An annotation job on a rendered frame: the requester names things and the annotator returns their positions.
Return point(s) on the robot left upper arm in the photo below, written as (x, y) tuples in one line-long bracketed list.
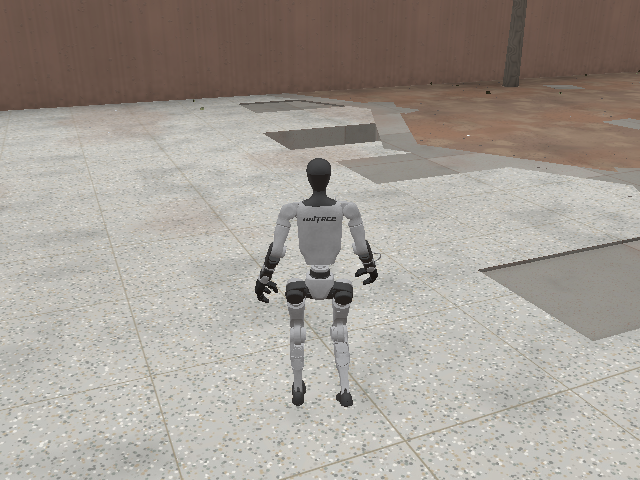
[(287, 212)]

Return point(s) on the robot right upper arm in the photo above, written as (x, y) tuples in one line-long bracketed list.
[(351, 211)]

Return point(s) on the left robot hand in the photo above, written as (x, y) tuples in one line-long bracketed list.
[(260, 288)]

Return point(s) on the right robot hand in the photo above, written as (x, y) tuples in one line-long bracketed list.
[(371, 279)]

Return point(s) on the robot torso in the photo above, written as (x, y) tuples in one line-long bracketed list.
[(319, 233)]

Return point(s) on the left robot forearm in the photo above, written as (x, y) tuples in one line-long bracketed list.
[(268, 267)]

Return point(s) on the right robot forearm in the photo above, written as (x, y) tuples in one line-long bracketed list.
[(368, 260)]

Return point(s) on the robot right thigh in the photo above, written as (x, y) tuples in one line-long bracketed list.
[(342, 298)]

